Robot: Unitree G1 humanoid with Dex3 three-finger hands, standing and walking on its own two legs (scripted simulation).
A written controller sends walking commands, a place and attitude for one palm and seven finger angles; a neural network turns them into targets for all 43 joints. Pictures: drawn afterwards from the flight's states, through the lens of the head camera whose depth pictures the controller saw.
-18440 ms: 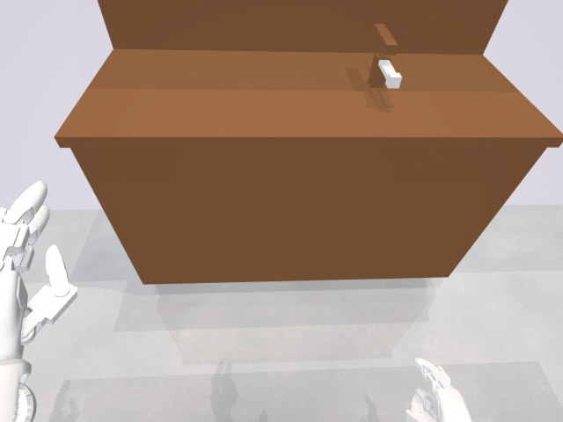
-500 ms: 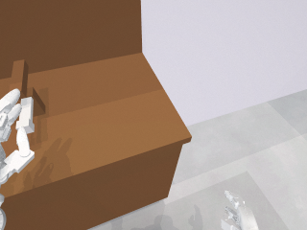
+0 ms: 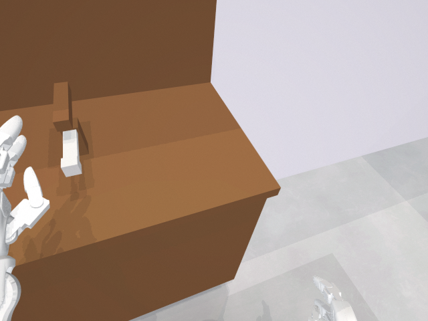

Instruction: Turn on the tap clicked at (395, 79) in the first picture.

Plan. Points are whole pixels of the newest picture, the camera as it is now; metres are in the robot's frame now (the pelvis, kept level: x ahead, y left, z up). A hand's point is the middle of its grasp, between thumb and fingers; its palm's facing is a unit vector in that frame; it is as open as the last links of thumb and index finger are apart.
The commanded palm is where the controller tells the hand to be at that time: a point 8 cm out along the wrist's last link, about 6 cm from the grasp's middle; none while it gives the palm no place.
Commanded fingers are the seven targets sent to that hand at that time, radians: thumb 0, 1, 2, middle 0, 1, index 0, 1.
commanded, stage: come to a stop and stand still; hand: left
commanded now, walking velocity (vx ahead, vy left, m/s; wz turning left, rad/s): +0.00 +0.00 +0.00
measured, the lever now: (71, 166) +0.35 +0.32 +0.08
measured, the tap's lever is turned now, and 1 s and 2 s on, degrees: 0 0 0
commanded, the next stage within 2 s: look again from close up in 0.50 s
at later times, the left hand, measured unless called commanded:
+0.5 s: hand (26, 199) +0.22 +0.29 +0.16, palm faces +0.39 -0.85 -0.35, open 7.5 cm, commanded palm +0.17 +0.32 +0.17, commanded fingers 0.00 0.90 0.90 -0.20 -0.30 -0.20 -0.30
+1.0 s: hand (40, 203) +0.22 +0.27 +0.16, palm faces +0.39 -0.85 -0.35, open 7.5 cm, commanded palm +0.17 +0.31 +0.17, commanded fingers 0.00 0.90 0.90 -0.20 -0.30 -0.20 -0.30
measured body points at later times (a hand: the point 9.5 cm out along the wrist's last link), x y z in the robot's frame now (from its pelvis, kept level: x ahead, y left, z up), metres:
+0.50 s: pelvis +0.01 +0.04 +0.00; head +0.02 +0.07 +0.45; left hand +0.20 +0.34 +0.18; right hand +0.19 -0.17 -0.07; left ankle +0.03 +0.09 -0.74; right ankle +0.01 -0.10 -0.74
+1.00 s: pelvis +0.01 +0.03 +0.00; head +0.02 +0.04 +0.45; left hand +0.19 +0.32 +0.17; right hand +0.19 -0.20 -0.07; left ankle +0.03 +0.09 -0.74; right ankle +0.01 -0.10 -0.74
